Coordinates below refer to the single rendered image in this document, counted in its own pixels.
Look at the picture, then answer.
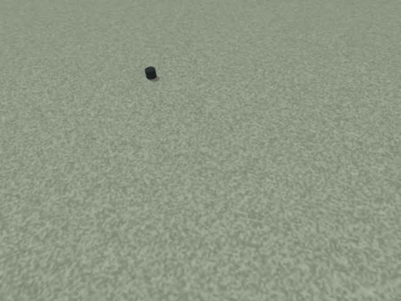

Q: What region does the tin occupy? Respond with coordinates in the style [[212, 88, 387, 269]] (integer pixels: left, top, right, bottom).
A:
[[145, 66, 157, 80]]

